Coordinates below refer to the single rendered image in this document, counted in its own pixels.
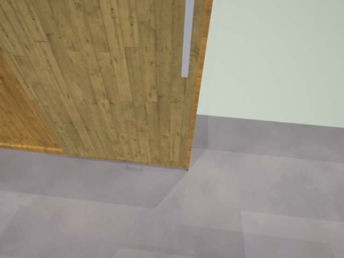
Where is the wardrobe door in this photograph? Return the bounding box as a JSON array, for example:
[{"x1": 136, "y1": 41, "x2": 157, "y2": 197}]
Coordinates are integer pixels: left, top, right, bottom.
[
  {"x1": 0, "y1": 51, "x2": 60, "y2": 148},
  {"x1": 0, "y1": 0, "x2": 206, "y2": 167}
]

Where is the handle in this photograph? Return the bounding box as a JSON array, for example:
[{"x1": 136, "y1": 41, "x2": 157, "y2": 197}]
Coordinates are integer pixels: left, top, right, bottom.
[{"x1": 181, "y1": 0, "x2": 195, "y2": 77}]

